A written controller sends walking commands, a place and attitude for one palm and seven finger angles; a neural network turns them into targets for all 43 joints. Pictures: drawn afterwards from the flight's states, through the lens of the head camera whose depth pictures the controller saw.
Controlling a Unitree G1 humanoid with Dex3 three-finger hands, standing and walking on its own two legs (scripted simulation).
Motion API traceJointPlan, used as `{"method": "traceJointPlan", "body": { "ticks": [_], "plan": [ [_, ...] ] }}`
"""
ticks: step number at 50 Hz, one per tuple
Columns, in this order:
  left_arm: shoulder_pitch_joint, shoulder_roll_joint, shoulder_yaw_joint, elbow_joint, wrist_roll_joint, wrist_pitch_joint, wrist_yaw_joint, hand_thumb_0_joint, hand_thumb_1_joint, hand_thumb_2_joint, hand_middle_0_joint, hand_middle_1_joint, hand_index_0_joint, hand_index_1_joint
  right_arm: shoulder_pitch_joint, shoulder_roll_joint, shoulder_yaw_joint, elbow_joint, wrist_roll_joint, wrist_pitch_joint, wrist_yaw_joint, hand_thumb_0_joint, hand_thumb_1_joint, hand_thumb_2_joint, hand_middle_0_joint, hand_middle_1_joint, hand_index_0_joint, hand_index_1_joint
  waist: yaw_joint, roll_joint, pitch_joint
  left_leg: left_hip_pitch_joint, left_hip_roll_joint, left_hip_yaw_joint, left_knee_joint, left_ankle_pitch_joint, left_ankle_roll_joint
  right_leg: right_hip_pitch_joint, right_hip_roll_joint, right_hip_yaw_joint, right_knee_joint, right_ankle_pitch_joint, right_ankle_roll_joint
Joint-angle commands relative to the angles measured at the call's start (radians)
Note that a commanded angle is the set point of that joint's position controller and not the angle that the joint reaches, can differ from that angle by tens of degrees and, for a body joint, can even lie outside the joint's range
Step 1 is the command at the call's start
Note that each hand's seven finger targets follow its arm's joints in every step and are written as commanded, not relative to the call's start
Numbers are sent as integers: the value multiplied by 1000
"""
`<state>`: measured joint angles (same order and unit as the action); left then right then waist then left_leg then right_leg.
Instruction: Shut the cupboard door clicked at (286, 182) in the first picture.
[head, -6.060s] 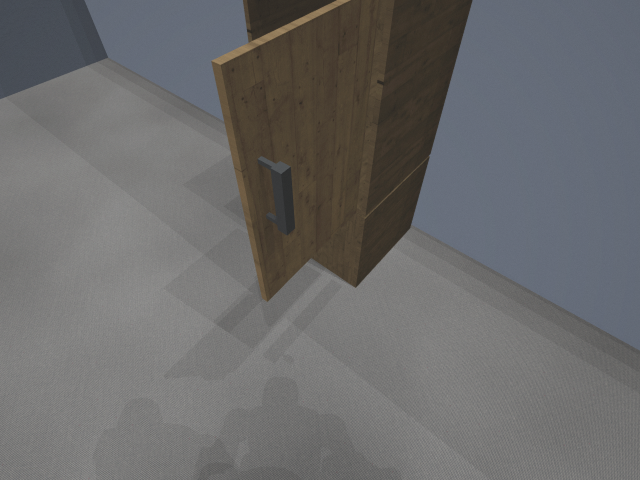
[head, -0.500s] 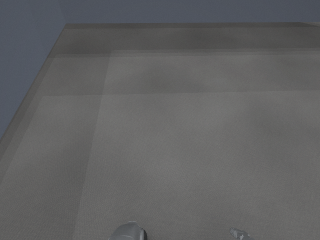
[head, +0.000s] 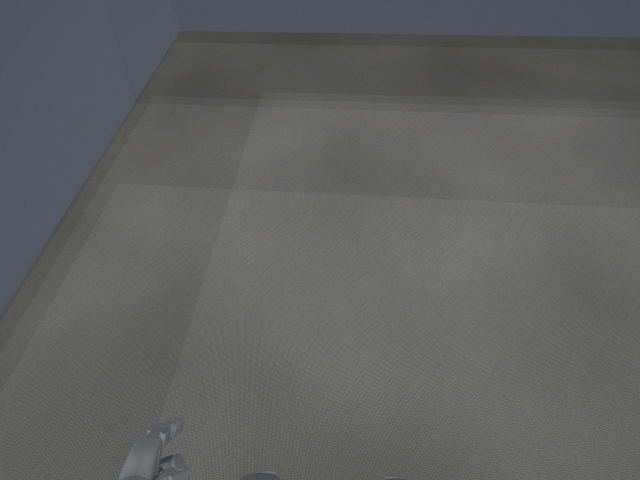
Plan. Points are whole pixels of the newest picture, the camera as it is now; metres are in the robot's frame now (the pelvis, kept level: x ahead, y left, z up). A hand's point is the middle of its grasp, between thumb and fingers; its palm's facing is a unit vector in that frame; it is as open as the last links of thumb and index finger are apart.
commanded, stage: walk to a spot facing it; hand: left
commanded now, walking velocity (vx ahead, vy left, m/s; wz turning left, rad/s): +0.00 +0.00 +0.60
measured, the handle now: out of the picture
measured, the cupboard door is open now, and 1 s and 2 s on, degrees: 92 92 92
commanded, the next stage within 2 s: none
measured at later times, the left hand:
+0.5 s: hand out of the picture -0.03 +0.21 -0.18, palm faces +0.37 -0.89 -0.27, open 7.3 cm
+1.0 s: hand out of the picture +0.05 +0.15 -0.13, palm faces +0.55 -0.79 -0.27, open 7.4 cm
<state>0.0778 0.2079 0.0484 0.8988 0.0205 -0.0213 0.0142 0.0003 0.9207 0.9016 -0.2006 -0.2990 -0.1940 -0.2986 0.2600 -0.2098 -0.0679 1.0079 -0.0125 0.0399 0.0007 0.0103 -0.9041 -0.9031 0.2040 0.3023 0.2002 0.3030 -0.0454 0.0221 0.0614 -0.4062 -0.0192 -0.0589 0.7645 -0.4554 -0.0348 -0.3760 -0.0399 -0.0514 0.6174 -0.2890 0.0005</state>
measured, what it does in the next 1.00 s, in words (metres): walks ahead, turning left: left foot, then right foot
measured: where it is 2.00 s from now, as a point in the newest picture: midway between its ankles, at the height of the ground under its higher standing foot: outside the picture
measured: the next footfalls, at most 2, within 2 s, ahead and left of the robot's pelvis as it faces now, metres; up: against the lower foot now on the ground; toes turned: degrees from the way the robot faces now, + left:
left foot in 0.44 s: +0.04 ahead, +0.11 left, +0.00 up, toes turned +26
right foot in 0.86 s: +0.15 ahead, -0.13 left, +0.00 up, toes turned +30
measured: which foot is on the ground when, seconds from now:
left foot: up 0.00-0.42, down 0.44-0.86, up 0.88-1.00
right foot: down 0.00-0.44, up 0.46-0.84, down 0.86-1.00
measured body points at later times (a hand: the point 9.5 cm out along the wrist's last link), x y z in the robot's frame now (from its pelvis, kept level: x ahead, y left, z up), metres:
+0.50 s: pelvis +0.03 -0.01 -0.01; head +0.07 +0.03 +0.44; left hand -0.05 +0.26 -0.16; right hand +0.26 -0.19 -0.12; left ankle +0.00 +0.09 -0.73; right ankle +0.02 -0.13 -0.69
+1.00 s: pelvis +0.07 -0.07 +0.01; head +0.14 -0.06 +0.46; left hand +0.02 +0.19 -0.11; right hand +0.27 -0.26 -0.15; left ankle -0.03 +0.04 -0.63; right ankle +0.11 -0.15 -0.73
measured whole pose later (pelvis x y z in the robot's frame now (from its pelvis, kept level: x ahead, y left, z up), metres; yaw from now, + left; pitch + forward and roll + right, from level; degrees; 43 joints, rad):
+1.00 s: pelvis +0.07 -0.07 +0.01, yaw +38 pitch +1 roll +3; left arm 0.14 0.17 0.01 0.87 0.02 0.01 0.02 0.00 0.91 0.90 -0.20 -0.30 -0.20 -0.30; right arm 0.18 -0.27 -0.09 0.96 -0.02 0.09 0.02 0.01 -0.90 -0.90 0.20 0.30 0.20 0.30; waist -0.06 0.04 0.11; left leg -0.53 -0.01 -0.01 1.16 -0.42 -0.07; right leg -0.23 -0.07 -0.12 0.54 -0.33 -0.03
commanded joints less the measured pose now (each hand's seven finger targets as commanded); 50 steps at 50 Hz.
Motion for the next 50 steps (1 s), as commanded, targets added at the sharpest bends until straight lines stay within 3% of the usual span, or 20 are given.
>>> {"method": "traceJointPlan", "body": {
  "ticks": [1,4,9,16,18,20,21,22,23,26,28,32,37,41,42,43,44,45,47,50],
  "plan": [
    [151,162,30,-24,-3,-10,29,0,900,900,-200,-300,-200,-300,-18,-90,-28,-93,-2,-8,-1,0,-900,-900,200,300,200,300,49,-211,-173,-237,67,29,496,-76,-33,345,-372,225,-218,672,-135],
    [122,125,16,-44,-4,-6,28,0,900,900,-200,-300,-200,-300,-46,-74,-18,-97,-2,13,16,0,-900,-900,200,300,200,300,30,-217,-111,-209,77,74,467,44,-46,290,-282,18,-230,708,-78],
    [177,145,23,-33,0,-6,25,0,900,900,-200,-300,-200,-300,-122,-73,-12,-122,-2,25,26,0,-900,-900,200,300,200,300,53,-167,-89,-174,73,117,310,66,-54,325,-298,-48,-241,674,-90],
    [217,190,40,-26,10,2,20,0,900,900,-200,-300,-200,-300,-211,-81,2,-182,-1,11,30,0,-900,-900,200,300,200,300,88,-215,-113,-63,56,186,5,25,-19,383,-346,-80,-157,735,-113],
    [197,210,48,-28,9,4,16,0,900,900,-200,-300,-200,-300,-174,-98,-2,-185,0,6,28,0,-900,-900,200,300,200,300,63,-221,-134,35,42,204,-102,69,-1,348,-354,-113,-96,708,-95],
    [157,216,51,-37,-3,8,8,0,900,900,-200,-300,-200,-300,-60,-152,-17,-162,-6,-1,25,0,-900,-900,200,300,200,300,-15,-130,-185,285,51,178,-288,290,29,201,-319,-170,96,566,-26],
    [140,166,43,-68,-11,14,-1,0,900,900,-200,-300,-200,-300,12,-265,-47,-148,-15,-11,20,0,-900,-900,200,300,200,300,-59,139,-227,479,283,-128,-348,579,137,-65,-193,-193,330,75,49],
    [63,123,18,-117,-10,21,0,0,900,900,-200,-300,-200,-300,59,-332,-59,-140,-6,-8,11,0,-900,-900,200,300,200,300,-75,282,-208,494,458,-346,-378,950,260,-248,-87,-95,524,-370,87],
    [45,156,23,-130,-3,36,6,0,900,900,-200,-300,-200,-300,48,-323,-51,-131,-4,-3,5,0,-900,-900,200,300,200,300,-58,131,-189,438,485,-287,-366,880,303,-254,-103,19,580,-364,73],
    [78,153,36,-66,2,56,2,0,900,900,-200,-300,-200,-300,-118,-255,-36,-175,-6,-11,-13,0,-900,-900,200,300,200,300,16,141,-91,258,317,-166,-419,596,209,-227,-97,59,597,-164,87],
    [121,145,37,-45,3,58,-6,0,900,900,-200,-300,-200,-300,-138,-235,-28,-177,-4,-19,-12,0,-900,-900,200,300,200,300,43,121,-101,243,260,-118,-423,561,179,-195,-76,49,577,-97,93],
    [108,131,32,-52,0,57,-5,0,900,900,-200,-300,-200,-300,-101,-235,-32,-160,-3,-21,-9,0,-900,-900,200,300,200,300,38,91,-107,244,237,-142,-424,509,185,-163,-49,40,456,-89,99],
    [45,112,24,-91,-6,45,-2,0,900,900,-200,-300,-200,-300,-67,-235,-46,-147,-12,-15,-6,0,-900,-900,200,300,200,300,14,169,-120,246,224,-202,-377,567,190,-74,-2,24,217,-149,91],
    [169,127,32,-62,-15,24,5,0,900,900,-200,-300,-200,-300,-128,-218,-53,-169,0,-7,-7,0,-900,-900,200,300,200,300,80,137,-164,84,162,-220,-255,530,129,246,21,13,-156,59,73],
    [224,202,47,-53,-2,10,13,0,900,900,-200,-300,-200,-300,-123,-164,-47,-181,11,-9,-1,0,-900,-900,200,300,200,300,105,-58,-194,-75,77,-145,-124,286,63,427,-139,161,-303,119,39],
    [230,290,65,-51,10,7,21,0,900,900,-200,-300,-200,-300,-128,-100,-36,-206,10,-12,2,0,-900,-900,200,300,200,300,116,-355,-171,-240,-64,45,143,-154,-19,457,-433,425,-329,313,-86],
    [215,274,52,-54,3,10,25,0,900,900,-200,-300,-200,-300,-140,-154,-43,-200,0,-4,5,0,-900,-900,200,300,200,300,109,-286,-149,-205,1,-7,356,-192,-7,315,-477,383,-300,405,-152],
    [137,198,35,-68,1,4,28,0,900,900,-200,-300,-200,-300,-104,-154,-47,-166,-5,7,9,0,-900,-900,200,300,200,300,57,-236,-107,-202,30,-36,457,-90,-11,261,-394,277,-300,382,-140],
    [61,153,22,-91,-8,13,25,0,900,900,-200,-300,-200,-300,-80,-129,-44,-130,-4,24,19,0,-900,-900,200,300,200,300,15,-217,-83,-199,51,17,515,29,-37,249,-289,113,-266,463,-91],
    [116,136,19,-85,-7,2,26,0,900,900,-200,-300,-200,-300,-105,-112,-29,-127,-2,27,25,0,-900,-900,200,300,200,300,31,-221,-87,-207,57,62,432,69,-55,332,-261,8,-240,634,-75]
  ]
}}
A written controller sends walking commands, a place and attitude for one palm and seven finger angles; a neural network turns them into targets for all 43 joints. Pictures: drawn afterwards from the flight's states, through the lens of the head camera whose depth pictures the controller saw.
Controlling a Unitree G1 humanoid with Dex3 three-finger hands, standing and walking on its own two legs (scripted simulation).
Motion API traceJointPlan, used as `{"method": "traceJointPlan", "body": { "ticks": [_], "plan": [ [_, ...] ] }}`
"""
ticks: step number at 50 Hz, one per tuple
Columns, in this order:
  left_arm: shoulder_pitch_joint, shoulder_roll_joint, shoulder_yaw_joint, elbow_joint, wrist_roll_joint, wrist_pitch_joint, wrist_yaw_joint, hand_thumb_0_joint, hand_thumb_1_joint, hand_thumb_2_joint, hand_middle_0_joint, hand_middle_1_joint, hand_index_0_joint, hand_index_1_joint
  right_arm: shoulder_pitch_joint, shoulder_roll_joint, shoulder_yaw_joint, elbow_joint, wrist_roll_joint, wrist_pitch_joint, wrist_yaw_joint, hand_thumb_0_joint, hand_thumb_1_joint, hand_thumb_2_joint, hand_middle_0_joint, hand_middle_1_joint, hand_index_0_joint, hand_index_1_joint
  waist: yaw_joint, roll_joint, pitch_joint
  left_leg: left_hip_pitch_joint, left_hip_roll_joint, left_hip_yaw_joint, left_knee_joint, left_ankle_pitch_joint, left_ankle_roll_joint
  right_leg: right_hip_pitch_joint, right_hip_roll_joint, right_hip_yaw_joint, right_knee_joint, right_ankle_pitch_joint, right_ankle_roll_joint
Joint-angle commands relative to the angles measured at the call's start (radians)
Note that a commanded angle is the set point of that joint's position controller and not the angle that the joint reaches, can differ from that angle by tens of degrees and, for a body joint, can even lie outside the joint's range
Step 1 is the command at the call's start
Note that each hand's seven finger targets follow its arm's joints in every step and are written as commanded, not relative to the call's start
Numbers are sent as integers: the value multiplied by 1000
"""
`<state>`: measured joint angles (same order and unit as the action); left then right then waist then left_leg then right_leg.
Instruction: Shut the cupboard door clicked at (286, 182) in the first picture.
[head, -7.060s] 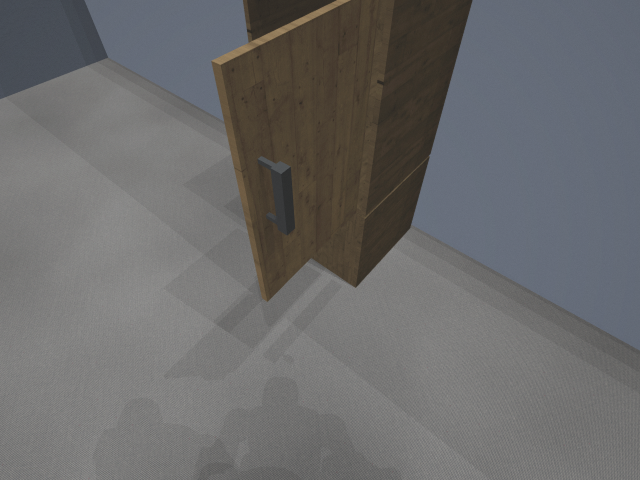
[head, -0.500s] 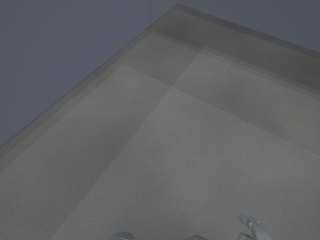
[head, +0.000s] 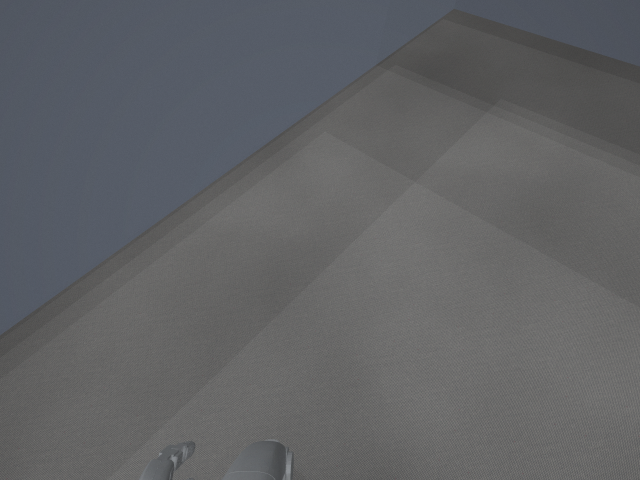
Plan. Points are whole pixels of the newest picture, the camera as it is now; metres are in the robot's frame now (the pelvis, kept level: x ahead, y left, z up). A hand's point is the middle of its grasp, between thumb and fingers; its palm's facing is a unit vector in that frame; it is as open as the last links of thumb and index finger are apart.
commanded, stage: walk to a spot facing it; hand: left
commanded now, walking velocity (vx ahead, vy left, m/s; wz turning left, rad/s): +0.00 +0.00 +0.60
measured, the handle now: out of the picture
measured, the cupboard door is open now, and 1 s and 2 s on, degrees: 92 92 92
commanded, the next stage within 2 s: none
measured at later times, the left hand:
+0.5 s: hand out of the picture -0.01 +0.25 -0.18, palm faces +0.33 -0.91 -0.26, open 7.4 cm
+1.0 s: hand out of the picture +0.00 +0.16 -0.15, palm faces +0.57 -0.78 -0.26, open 7.3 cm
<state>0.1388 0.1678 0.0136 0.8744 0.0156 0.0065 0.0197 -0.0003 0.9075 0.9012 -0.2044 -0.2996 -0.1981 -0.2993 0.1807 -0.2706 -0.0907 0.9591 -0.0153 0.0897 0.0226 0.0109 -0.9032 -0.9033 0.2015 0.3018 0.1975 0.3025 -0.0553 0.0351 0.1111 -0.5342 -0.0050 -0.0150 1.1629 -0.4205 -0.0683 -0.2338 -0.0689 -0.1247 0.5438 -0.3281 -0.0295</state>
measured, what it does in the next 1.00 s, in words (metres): steps on the spot, turning left: left foot, then right foot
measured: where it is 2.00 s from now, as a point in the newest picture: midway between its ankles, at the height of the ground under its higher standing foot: outside the picture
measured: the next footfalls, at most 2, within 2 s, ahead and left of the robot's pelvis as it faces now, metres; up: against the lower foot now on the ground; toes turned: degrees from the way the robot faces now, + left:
left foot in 0.34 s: +0.02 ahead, +0.13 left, +0.00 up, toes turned +20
right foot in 0.74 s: +0.10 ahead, -0.12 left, +0.00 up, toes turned +24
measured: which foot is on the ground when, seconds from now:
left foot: up 0.00-0.32, down 0.34-0.74, up 0.76-1.00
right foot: down 0.00-0.32, up 0.34-0.72, down 0.74-1.00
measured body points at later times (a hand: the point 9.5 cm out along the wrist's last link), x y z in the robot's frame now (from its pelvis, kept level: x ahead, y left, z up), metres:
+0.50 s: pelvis +0.00 +0.02 -0.01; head +0.05 +0.05 +0.44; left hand -0.03 +0.30 -0.16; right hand +0.20 -0.19 -0.13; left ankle -0.02 +0.12 -0.74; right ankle +0.01 -0.14 -0.66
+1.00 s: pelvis +0.04 -0.05 +0.00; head +0.09 -0.03 +0.45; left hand -0.03 +0.20 -0.13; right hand +0.25 -0.22 -0.15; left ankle -0.06 +0.07 -0.66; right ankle +0.06 -0.13 -0.74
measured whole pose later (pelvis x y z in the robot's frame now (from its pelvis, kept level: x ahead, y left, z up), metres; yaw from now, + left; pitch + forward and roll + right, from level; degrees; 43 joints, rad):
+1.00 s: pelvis +0.04 -0.05 +0.00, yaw +37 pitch +0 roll +3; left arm 0.19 0.17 0.03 0.88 0.02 0.00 0.03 0.00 0.92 0.90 -0.21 -0.30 -0.20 -0.30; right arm 0.15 -0.26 -0.08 0.96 -0.01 0.10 0.03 0.01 -0.90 -0.90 0.20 0.30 0.20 0.30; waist -0.04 0.00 0.11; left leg -0.48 0.03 0.03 1.04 -0.41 -0.08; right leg -0.18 -0.11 -0.20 0.50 -0.32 -0.02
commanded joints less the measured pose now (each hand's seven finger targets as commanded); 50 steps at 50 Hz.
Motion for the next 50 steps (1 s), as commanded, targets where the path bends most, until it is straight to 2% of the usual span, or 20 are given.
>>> {"method": "traceJointPlan", "body": {
  "ticks": [1,5,11,14,15,16,17,18,20,22,26,30,33,35,36,37,38,39,42,50],
  "plan": [
    [84,181,57,-52,-1,-26,22,0,900,900,-200,-300,-200,-300,-44,-47,-2,-79,1,-23,3,0,-900,-900,200,300,200,300,55,-220,-149,-78,43,29,-11,26,-24,232,-240,72,-157,707,-51],
    [167,198,66,-24,3,-27,23,0,900,900,-200,-300,-200,-300,-104,-28,9,-90,0,-21,5,0,-900,-900,200,300,200,300,91,-188,-150,-53,41,64,-141,6,-21,289,-273,51,-138,775,-65],
    [142,241,83,-20,14,-18,18,0,900,900,-200,-300,-200,-300,-137,-26,20,-116,5,-34,9,0,-900,-900,200,300,200,300,95,-240,-132,83,44,123,-385,-28,14,221,-328,8,-95,687,-92],
    [113,261,92,-17,7,-15,8,0,900,900,-200,-300,-200,-300,-52,-56,12,-108,0,-45,7,0,-900,-900,200,300,200,300,39,-191,-168,285,15,152,-597,121,40,124,-311,-61,42,614,-35],
    [90,252,91,-23,0,-11,3,0,900,900,-200,-300,-200,-300,36,-98,-2,-88,-3,-52,5,0,-900,-900,200,300,200,300,-17,-91,-213,453,48,93,-707,287,66,11,-277,-92,202,495,14],
    [72,184,76,-62,-9,-4,-7,0,900,900,-200,-300,-200,-300,102,-220,-34,-78,-12,-60,-2,0,-900,-900,200,300,200,300,-53,214,-238,609,324,-299,-762,609,205,-287,-112,-113,457,-121,103],
    [-18,164,57,-104,-3,7,-2,0,900,900,-200,-300,-200,-300,152,-264,-40,-64,-2,-55,-12,0,-900,-900,200,300,200,300,-68,231,-227,578,438,-412,-787,829,300,-381,-58,20,602,-349,107],
    [-22,186,61,-112,1,14,0,0,900,900,-200,-300,-200,-300,124,-257,-32,-68,-5,-54,-18,0,-900,-900,200,300,200,300,-44,124,-216,524,451,-354,-792,701,328,-381,-82,97,645,-318,94],
    [-18,182,75,-69,6,26,-1,0,900,900,-200,-300,-200,-300,-4,-201,-21,-109,-8,-59,-32,0,-900,-900,200,300,200,300,2,183,-143,372,320,-292,-837,451,260,-364,-76,124,656,-180,105],
    [34,187,75,-39,10,32,-11,0,900,900,-200,-300,-200,-300,-59,-171,-8,-121,-6,-65,-35,0,-900,-900,200,300,200,300,43,141,-131,338,252,-214,-845,408,216,-338,-61,133,649,-82,109],
    [40,168,69,-36,5,28,-10,0,900,900,-200,-300,-200,-300,-23,-169,-11,-111,-4,-72,-33,0,-900,-900,200,300,200,300,43,62,-171,388,225,-213,-820,476,225,-305,-27,121,530,-71,119],
    [-16,153,61,-70,1,22,-7,0,900,900,-200,-300,-200,-300,0,-172,-20,-101,-10,-66,-28,0,-900,-900,200,300,200,300,24,112,-165,367,214,-255,-798,474,230,-236,9,107,346,-111,116],
    [18,148,59,-69,-6,13,-6,0,900,900,-200,-300,-200,-300,-20,-173,-28,-110,-10,-59,-28,0,-900,-900,200,300,200,300,36,153,-191,334,191,-287,-745,550,217,-111,55,85,175,-96,106],
    [100,162,66,-50,-9,0,-2,0,900,900,-200,-300,-200,-300,-57,-161,-30,-121,0,-56,-28,0,-900,-900,200,300,200,300,84,124,-216,239,151,-282,-669,510,175,74,57,80,-54,68,100],
    [154,217,79,-40,-2,-13,5,0,900,900,-200,-300,-200,-300,-58,-118,-25,-131,10,-57,-23,0,-900,-900,200,300,200,300,110,-3,-242,101,82,-231,-570,322,116,251,-55,181,-200,140,79],
    [178,324,102,-37,16,-21,15,0,900,900,-200,-300,-200,-300,-56,-43,-15,-154,15,-59,-17,0,-900,-900,200,300,200,300,125,-333,-235,-89,-78,-30,-322,-99,25,342,-349,464,-263,278,-27],
    [160,322,91,-38,10,-18,19,0,900,900,-200,-300,-200,-300,-78,-89,-21,-154,4,-54,-16,0,-900,-900,200,300,200,300,120,-301,-195,-79,-32,-46,-88,-227,25,194,-454,482,-244,407,-117],
    [93,258,76,-51,8,-21,21,0,900,900,-200,-300,-200,-300,-52,-93,-23,-132,-1,-46,-12,0,-900,-900,200,300,200,300,79,-223,-155,-70,2,-79,28,-142,27,130,-382,371,-227,398,-126],
    [14,187,57,-72,-2,-18,19,0,900,900,-200,-300,-200,-300,-25,-60,-17,-85,-1,-24,2,0,-900,-900,200,300,200,300,32,-244,-113,-75,33,-18,93,6,-4,116,-248,150,-191,529,-68],
    [150,217,77,-32,10,-22,20,0,900,900,-200,-300,-200,-300,-132,-20,10,-103,1,-27,11,0,-900,-900,200,300,200,300,95,-200,-133,4,31,85,-251,-13,-11,244,-281,47,-135,682,-80]
  ]
}}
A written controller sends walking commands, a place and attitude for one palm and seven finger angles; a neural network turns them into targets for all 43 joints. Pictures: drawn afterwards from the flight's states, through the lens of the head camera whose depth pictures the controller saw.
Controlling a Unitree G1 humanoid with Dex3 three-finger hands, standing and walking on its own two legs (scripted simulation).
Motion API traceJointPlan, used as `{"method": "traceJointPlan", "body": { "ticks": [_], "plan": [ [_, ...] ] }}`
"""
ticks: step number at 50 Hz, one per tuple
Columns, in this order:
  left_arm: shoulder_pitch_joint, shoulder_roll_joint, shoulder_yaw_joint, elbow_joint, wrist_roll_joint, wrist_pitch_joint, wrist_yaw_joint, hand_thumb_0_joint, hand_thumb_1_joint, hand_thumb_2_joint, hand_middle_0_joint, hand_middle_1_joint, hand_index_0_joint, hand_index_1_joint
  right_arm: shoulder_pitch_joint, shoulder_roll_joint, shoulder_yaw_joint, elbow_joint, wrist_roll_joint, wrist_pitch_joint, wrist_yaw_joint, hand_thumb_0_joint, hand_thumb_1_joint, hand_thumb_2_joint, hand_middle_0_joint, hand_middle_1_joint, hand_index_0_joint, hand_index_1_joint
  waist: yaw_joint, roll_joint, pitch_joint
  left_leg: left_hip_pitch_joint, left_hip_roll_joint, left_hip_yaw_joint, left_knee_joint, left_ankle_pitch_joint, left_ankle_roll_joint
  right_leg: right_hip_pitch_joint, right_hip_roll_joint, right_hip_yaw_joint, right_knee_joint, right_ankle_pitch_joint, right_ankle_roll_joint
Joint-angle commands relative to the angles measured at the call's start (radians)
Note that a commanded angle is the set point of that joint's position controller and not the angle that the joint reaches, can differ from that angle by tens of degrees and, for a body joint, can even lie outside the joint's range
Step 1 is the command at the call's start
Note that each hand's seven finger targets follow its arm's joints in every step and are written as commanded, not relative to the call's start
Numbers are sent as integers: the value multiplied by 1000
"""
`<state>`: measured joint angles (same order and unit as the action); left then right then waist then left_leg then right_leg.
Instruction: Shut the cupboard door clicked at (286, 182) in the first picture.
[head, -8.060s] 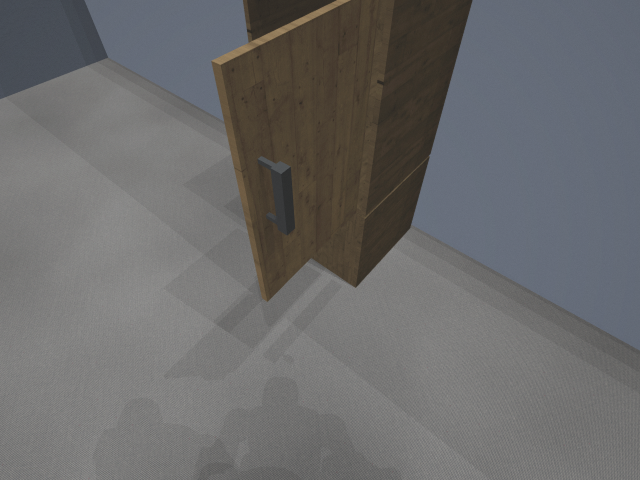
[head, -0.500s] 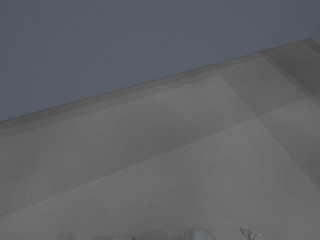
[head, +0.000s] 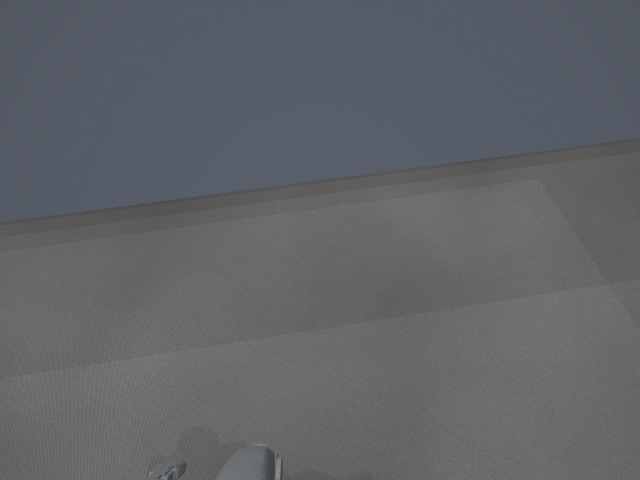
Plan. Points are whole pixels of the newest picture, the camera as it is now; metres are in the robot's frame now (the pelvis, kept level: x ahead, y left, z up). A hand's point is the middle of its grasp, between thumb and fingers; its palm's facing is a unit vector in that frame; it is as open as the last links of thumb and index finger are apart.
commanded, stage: walk to a spot facing it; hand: left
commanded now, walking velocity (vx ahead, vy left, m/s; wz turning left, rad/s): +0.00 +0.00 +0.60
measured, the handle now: out of the picture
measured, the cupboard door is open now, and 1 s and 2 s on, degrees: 92 92 92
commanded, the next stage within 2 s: none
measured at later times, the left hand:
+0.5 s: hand out of the picture +0.05 +0.25 -0.16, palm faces +0.27 -0.93 -0.24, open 7.4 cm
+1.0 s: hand out of the picture -0.03 +0.15 -0.17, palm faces +0.64 -0.75 -0.19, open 7.4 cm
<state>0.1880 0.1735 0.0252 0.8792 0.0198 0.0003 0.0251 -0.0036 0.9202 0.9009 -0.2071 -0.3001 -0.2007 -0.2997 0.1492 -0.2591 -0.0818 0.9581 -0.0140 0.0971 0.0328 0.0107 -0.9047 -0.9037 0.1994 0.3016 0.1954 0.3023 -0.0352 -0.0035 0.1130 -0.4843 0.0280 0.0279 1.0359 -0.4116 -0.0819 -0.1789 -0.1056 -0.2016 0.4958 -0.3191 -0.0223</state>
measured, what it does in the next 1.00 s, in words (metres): walks ahead, turning left: left foot, then right foot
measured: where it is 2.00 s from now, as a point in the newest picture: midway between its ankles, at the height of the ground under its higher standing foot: (232, 383)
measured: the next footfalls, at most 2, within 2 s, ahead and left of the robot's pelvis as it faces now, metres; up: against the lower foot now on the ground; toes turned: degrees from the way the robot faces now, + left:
left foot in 0.18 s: +0.03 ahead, +0.14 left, +0.00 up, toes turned +12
right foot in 0.60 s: +0.11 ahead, -0.11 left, +0.00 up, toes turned +16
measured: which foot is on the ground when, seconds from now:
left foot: up 0.00-0.16, down 0.18-0.60, up 0.62-1.00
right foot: down 0.00-0.18, up 0.20-0.58, down 0.60-1.00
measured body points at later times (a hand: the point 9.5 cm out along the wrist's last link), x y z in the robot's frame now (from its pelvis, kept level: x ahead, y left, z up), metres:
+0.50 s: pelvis +0.01 +0.02 +0.00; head +0.05 +0.04 +0.44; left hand +0.04 +0.30 -0.15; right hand +0.16 -0.21 -0.14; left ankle +0.00 +0.13 -0.74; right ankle +0.05 -0.14 -0.69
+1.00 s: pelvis +0.13 +0.05 -0.01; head +0.18 +0.09 +0.43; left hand -0.06 +0.19 -0.16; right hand +0.39 -0.07 -0.15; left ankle +0.14 +0.22 -0.71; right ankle +0.07 -0.12 -0.74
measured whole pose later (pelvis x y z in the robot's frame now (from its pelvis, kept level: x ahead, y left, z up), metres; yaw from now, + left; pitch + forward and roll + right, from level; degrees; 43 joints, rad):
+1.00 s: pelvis +0.13 +0.05 -0.01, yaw +38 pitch +1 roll +2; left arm 0.41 0.17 0.03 1.05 0.03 -0.06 0.00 0.00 0.91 0.90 -0.20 -0.30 -0.20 -0.30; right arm 0.05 -0.25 -0.06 0.94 -0.03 0.04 0.06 0.01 -0.91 -0.90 0.20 0.30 0.19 0.30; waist 0.04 -0.03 0.13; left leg -0.55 0.05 0.13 0.74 -0.27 0.01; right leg 0.07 -0.15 -0.36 0.39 -0.43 0.08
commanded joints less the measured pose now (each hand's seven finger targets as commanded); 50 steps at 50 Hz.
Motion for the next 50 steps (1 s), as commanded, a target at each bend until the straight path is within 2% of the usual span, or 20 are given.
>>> {"method": "traceJointPlan", "body": {
  "ticks": [1,4,7,8,9,10,11,12,15,25,28,29,30,31,34,36,40,46,49,50],
  "plan": [
    [106,221,67,-30,6,-15,13,0,900,900,-200,-300,-200,-300,-108,-29,4,-105,1,-36,1,0,-900,-900,200,300,200,300,79,-184,-135,-31,-2,54,-163,-24,9,188,-253,114,-77,682,-89],
    [106,244,77,-26,11,-11,10,0,900,900,-200,-300,-200,-300,-105,-34,8,-117,5,-46,0,0,-900,-900,200,300,200,300,80,-216,-149,44,-9,79,-286,-40,30,178,-281,102,-33,695,-92],
    [65,252,83,-24,0,-9,1,0,900,900,-200,-300,-200,-300,2,-75,-2,-100,-1,-60,-3,0,-900,-900,200,300,200,300,8,-135,-197,287,-27,88,-544,166,58,67,-253,24,155,624,-21],
    [48,224,79,-44,-9,-4,-5,0,900,900,-200,-300,-200,-300,93,-156,-23,-80,-7,-70,-8,0,-900,-900,200,300,200,300,-47,46,-262,484,101,-78,-620,410,118,-113,-183,-20,356,379,40],
    [-8,147,52,-94,-14,1,-11,0,900,900,-200,-300,-200,-300,162,-266,-52,-69,-9,-73,-18,0,-900,-900,200,300,200,300,-83,331,-259,586,377,-459,-652,868,277,-410,-24,13,594,-336,113],
    [-62,174,49,-112,-5,19,-2,0,900,900,-200,-300,-200,-300,193,-275,-46,-49,-2,-64,-28,0,-900,-900,200,300,200,300,-81,197,-265,555,423,-440,-627,946,347,-435,-28,159,673,-366,93],
    [-66,178,53,-111,-3,22,-1,0,900,900,-200,-300,-200,-300,147,-249,-39,-63,-6,-67,-33,0,-900,-900,200,300,200,300,-57,136,-233,495,376,-364,-643,759,338,-426,-37,178,688,-306,87],
    [-74,164,57,-89,-2,24,-1,0,900,900,-200,-300,-200,-300,86,-211,-34,-87,-9,-72,-43,0,-900,-900,200,300,200,300,-35,190,-202,436,310,-346,-654,678,305,-431,-40,187,689,-238,96],
    [-20,175,61,-44,1,37,-14,0,900,900,-200,-300,-200,-300,-8,-173,-15,-108,-6,-75,-48,0,-900,-900,200,300,200,300,21,153,-133,328,211,-247,-693,557,238,-381,-13,203,680,-97,103],
    [-72,154,53,-77,1,5,-39,0,900,900,-200,-300,-200,-300,33,-189,-34,-96,-16,-83,-31,0,-900,-900,200,300,200,300,4,183,-127,250,159,-383,-739,-18,238,-226,63,149,228,-120,99],
    [70,165,65,-30,2,-15,-43,0,900,900,-200,-300,-200,-300,-22,-166,-35,-107,-6,-84,-32,0,-900,-900,200,300,200,300,81,125,-155,63,84,-353,-610,-75,189,99,97,125,-37,-15,88],
    [168,234,86,-4,9,-28,-35,0,900,900,-200,-300,-200,-300,-42,-105,-24,-121,3,-89,-29,0,-900,-900,200,300,200,300,134,-48,-188,-156,-11,-251,-422,-143,135,340,-52,286,-186,-145,51],
    [232,329,103,5,19,-30,-21,0,900,900,-200,-300,-200,-300,-74,-35,-6,-157,9,-101,-24,0,-900,-900,200,300,200,300,178,-373,-177,-345,-109,-51,-114,-233,65,413,-363,644,-324,-322,-48],
    [207,299,87,-2,5,-28,-11,0,900,900,-200,-300,-200,-300,-127,-111,-19,-167,-11,-101,-16,0,-900,-900,200,300,200,300,156,-262,-88,-339,-22,-99,67,-182,71,228,-419,662,-366,-358,-94],
    [52,188,59,-16,1,-51,-13,0,900,900,-200,-300,-200,-300,-69,-81,-24,-100,-21,-80,10,0,-900,-900,200,300,200,300,48,-158,4,-261,49,-78,184,78,49,65,-283,357,-350,-148,-43],
    [80,151,49,2,-2,-67,-15,0,900,900,-200,-300,-200,-300,-45,-46,-14,-88,-17,-72,19,0,-900,-900,200,300,200,300,39,-160,-5,-255,52,-42,170,156,35,95,-237,191,-326,88,-26],
    [187,148,47,60,3,-82,-10,0,900,900,-200,-300,-200,-300,-102,-9,3,-91,-12,-74,29,0,-900,-900,200,300,200,300,64,-138,-39,-279,50,17,28,188,37,244,-228,58,-276,403,-28],
    [251,169,48,110,12,-81,-10,0,900,900,-200,-300,-200,-300,-215,13,30,-124,-11,-91,38,0,-900,-900,200,300,200,300,90,-157,-13,-185,35,106,-260,168,77,286,-261,-32,-221,583,-33],
    [230,204,56,113,11,-80,-15,0,900,900,-200,-300,-200,-300,-99,-6,26,-98,-13,-109,23,0,-900,-900,200,300,200,300,30,-183,-76,45,-47,179,-352,80,130,253,-272,-76,-51,888,-32],
    [211,219,57,114,6,-81,-19,0,900,900,-200,-300,-200,-300,6,-31,16,-72,-18,-115,15,0,-900,-900,200,300,200,300,-28,-165,-137,210,-93,209,-406,105,145,200,-250,-116,92,945,-14]
  ]
}}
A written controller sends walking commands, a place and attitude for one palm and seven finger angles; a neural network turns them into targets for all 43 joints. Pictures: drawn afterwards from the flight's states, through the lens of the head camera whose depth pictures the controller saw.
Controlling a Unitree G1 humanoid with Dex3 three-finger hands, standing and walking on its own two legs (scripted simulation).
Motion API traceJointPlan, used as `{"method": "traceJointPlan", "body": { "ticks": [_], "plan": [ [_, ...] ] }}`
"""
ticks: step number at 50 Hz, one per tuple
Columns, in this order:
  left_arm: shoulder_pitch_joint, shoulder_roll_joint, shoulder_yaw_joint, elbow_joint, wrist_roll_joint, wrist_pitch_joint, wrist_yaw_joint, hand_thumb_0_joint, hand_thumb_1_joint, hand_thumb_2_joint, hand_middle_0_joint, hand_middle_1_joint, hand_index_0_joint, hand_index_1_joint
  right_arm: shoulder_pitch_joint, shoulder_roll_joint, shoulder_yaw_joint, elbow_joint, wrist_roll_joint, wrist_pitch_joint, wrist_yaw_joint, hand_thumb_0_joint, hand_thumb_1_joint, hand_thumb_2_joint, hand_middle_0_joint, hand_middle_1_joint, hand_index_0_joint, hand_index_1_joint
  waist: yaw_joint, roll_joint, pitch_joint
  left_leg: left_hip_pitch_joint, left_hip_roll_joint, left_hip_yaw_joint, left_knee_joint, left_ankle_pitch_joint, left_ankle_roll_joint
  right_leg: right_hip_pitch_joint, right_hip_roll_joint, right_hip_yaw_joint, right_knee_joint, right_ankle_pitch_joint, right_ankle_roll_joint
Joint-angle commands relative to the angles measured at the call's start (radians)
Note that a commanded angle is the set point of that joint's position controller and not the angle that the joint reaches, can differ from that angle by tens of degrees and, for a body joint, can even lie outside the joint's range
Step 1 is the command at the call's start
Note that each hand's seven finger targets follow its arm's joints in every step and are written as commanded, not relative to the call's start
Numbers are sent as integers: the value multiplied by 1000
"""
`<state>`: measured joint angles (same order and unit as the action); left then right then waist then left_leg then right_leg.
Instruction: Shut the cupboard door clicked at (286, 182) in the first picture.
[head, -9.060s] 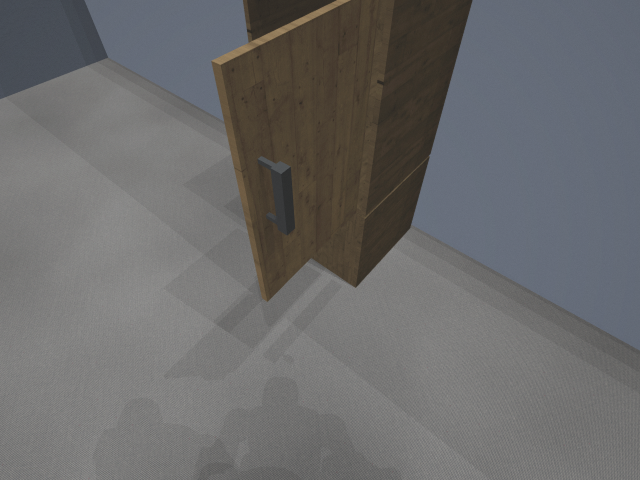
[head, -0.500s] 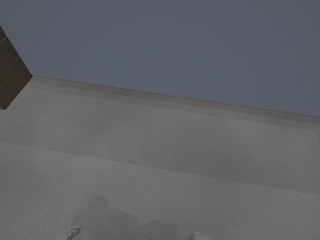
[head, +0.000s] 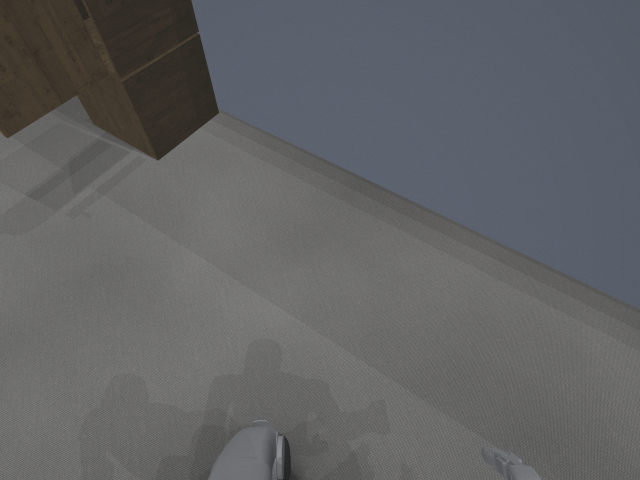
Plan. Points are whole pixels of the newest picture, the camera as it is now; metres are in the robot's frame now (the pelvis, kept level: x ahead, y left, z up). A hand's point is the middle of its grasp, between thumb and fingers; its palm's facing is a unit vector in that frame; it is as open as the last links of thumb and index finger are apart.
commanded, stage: walk to a spot facing it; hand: left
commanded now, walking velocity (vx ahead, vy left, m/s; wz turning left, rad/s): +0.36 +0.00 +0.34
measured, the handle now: out of the picture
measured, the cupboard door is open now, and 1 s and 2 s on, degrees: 92 92 92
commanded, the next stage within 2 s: turn to face it in 1.60 s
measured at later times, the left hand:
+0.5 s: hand (230, 330) +0.33 +0.18 -0.15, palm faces +0.03 -0.98 -0.19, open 7.4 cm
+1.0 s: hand (246, 365) +0.28 +0.15 -0.17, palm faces +0.35 -0.93 -0.12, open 7.3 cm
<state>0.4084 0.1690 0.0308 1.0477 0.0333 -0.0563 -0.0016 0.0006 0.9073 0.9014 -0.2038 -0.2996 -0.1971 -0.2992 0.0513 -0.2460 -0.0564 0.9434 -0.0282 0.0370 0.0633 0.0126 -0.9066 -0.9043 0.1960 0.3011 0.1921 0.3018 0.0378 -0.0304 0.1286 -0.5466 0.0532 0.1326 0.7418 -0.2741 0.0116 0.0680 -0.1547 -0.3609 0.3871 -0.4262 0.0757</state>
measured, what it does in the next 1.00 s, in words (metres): walks ahead, turning left: left foot, then right foot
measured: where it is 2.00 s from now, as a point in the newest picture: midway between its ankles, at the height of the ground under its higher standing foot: (306, 266)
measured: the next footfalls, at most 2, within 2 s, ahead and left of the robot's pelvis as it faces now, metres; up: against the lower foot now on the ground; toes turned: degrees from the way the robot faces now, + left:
left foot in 0.06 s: +0.16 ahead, +0.12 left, +0.00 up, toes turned +9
right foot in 0.50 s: +0.34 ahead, -0.11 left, +0.00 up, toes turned -3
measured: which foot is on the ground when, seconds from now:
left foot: up 0.00-0.04, down 0.06-0.52, up 0.54-1.00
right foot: down 0.00-0.06, up 0.08-0.48, down 0.50-1.00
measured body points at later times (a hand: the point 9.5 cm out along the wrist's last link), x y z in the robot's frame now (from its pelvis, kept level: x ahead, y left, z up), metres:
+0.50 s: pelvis +0.21 +0.00 +0.00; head +0.24 -0.01 +0.45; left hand +0.33 +0.23 -0.13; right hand +0.19 -0.24 -0.16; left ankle +0.12 +0.11 -0.73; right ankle +0.30 -0.11 -0.73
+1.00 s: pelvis +0.43 +0.04 -0.01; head +0.46 +0.06 +0.44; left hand +0.27 +0.20 -0.16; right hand +0.60 -0.15 -0.15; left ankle +0.51 +0.16 -0.73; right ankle +0.30 -0.11 -0.73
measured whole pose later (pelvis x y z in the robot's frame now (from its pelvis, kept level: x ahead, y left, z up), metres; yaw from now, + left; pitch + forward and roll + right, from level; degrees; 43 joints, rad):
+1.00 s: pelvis +0.43 +0.04 -0.01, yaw +15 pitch +0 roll +0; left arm 0.46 0.13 0.01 1.17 0.03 -0.07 0.00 0.00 0.92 0.90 -0.20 -0.30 -0.19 -0.30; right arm 0.08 -0.17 -0.04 1.02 -0.03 -0.02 0.04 0.01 -0.91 -0.90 0.20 0.30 0.19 0.30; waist 0.05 -0.03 0.08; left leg -0.46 0.04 0.15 0.61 -0.22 0.05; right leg 0.09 -0.11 -0.31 0.41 -0.46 0.06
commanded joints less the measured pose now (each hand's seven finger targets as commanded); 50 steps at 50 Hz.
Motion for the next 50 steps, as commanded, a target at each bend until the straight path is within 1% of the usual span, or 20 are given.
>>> {"method": "traceJointPlan", "body": {
  "ticks": [1,2,3,4,5,7,9,16,21,24,25,26,27,30,33,39,46,47,49,50],
  "plan": [
    [-28,222,49,-62,-15,-23,1,0,900,900,-200,-300,-200,-300,253,-98,-25,-19,-10,-58,-25,0,-900,-900,200,300,200,300,-178,-74,-246,535,-93,62,-191,37,75,-191,-185,40,433,917,-85],
    [-25,159,43,-96,-22,-21,-15,0,900,900,-200,-300,-200,-300,402,-231,-59,11,-18,-64,-38,0,-900,-900,200,300,200,300,-233,169,-372,807,165,-309,-223,70,160,-488,-49,55,762,305,-29],
    [-107,127,29,-157,-27,-16,-18,0,900,900,-200,-300,-200,-300,461,-308,-79,23,0,-68,-58,0,-900,-900,200,300,200,300,-245,246,-433,905,361,-678,-364,250,258,-736,57,200,984,-128,-14],
    [-188,142,34,-179,-29,-8,-7,0,900,900,-200,-300,-200,-300,424,-300,-77,33,12,-62,-70,0,-900,-900,200,300,200,300,-217,91,-352,832,405,-648,-404,307,275,-798,22,326,1079,-78,-39],
    [-203,122,37,-182,-24,-15,-3,0,900,900,-200,-300,-200,-300,349,-255,-62,13,9,-75,-73,0,-900,-900,200,300,200,300,-171,17,-241,658,373,-540,-418,278,252,-795,-9,318,1070,-15,-42],
    [-111,105,37,-106,-6,7,-9,0,900,900,-200,-300,-200,-300,201,-147,-28,-26,6,-93,-78,0,-900,-900,200,300,200,300,-81,136,-179,425,266,-359,-451,163,174,-686,-55,357,967,73,-25],
    [-50,74,35,-79,3,31,-16,0,900,900,-200,-300,-200,-300,165,-93,-10,-21,7,-102,-77,0,-900,-900,200,300,200,300,-35,183,-114,295,191,-251,-497,137,150,-611,-39,335,852,117,-21],
    [-220,67,31,-141,-4,35,-26,0,900,900,-200,-300,-200,-300,245,-79,-20,26,4,-109,-71,0,-900,-900,200,300,200,300,-44,79,-57,301,171,-232,-580,66,176,-595,-11,307,480,255,-17],
    [-312,80,29,-177,-6,20,-32,0,900,900,-200,-300,-200,-300,293,-82,-18,57,-1,-107,-72,0,-900,-900,200,300,200,300,-60,114,-48,366,179,-231,-527,101,170,-515,37,273,275,238,-27],
    [-167,116,45,-132,-3,2,-30,0,900,900,-200,-300,-200,-300,297,-75,-15,74,0,-102,-73,0,-900,-900,200,300,200,300,7,57,-122,320,115,-189,-310,137,115,-228,79,259,117,248,-50],
    [-18,183,63,-86,3,-13,-24,0,900,900,-200,-300,-200,-300,297,-46,-12,71,11,-105,-69,0,-900,-900,200,300,200,300,69,-63,-209,168,35,-123,-53,102,73,32,-26,403,65,196,-94],
    [116,285,90,-40,4,-16,-14,0,900,900,-200,-300,-200,-300,328,9,-4,49,19,-111,-63,0,-900,-900,200,300,200,300,95,-338,-296,-64,-97,-34,257,-256,24,242,-294,739,-50,213,-187],
    [119,270,77,-42,-9,-9,-2,0,900,900,-200,-300,-200,-300,282,-32,-9,35,17,-100,-61,0,-900,-900,200,300,200,300,92,-266,-259,-115,-54,-118,427,-313,26,160,-354,816,-132,179,-234],
    [-44,125,36,-64,-17,-27,5,0,900,900,-200,-300,-200,-300,211,4,-12,64,10,-90,-58,0,-900,-900,200,300,200,300,6,-51,-114,-106,37,-175,507,-28,10,-78,-233,520,-138,400,-169],
    [-48,65,18,-44,-14,-46,9,0,900,900,-200,-300,-200,-300,271,52,-4,99,4,-63,-47,0,-900,-900,200,300,200,300,-40,-87,-102,-62,51,-142,443,64,-10,-149,-163,326,-172,502,-142],
    [2,76,15,6,-12,-55,15,0,900,900,-200,-300,-200,-300,138,67,2,56,5,-50,-29,0,-900,-900,200,300,200,300,-30,-59,-53,-121,62,-84,188,116,-27,-84,-161,222,-208,552,-181],
    [58,125,14,73,-7,-40,17,0,900,900,-200,-300,-200,-300,10,49,10,18,5,-72,-20,0,-900,-900,200,300,200,300,-13,-99,-12,-2,-2,9,-71,42,25,-8,-186,184,-122,724,-180],
    [57,131,15,79,-6,-38,17,0,900,900,-200,-300,-200,-300,53,40,7,30,4,-77,-25,0,-900,-900,200,300,200,300,-36,-103,-35,82,-28,34,-101,15,38,-21,-185,169,-54,814,-176],
    [20,150,18,68,-17,-33,12,0,900,900,-200,-300,-200,-300,265,-8,-7,90,-5,-84,-38,0,-900,-900,200,300,200,300,-145,-69,-128,418,-85,64,-193,75,68,-164,-134,96,231,895,-137],
    [27,121,17,44,-21,-31,3,0,900,900,-200,-300,-200,-300,410,-101,-31,122,-13,-88,-51,0,-900,-900,200,300,200,300,-203,75,-248,675,73,-153,-238,68,123,-366,-64,91,491,623,-94]
  ]
}}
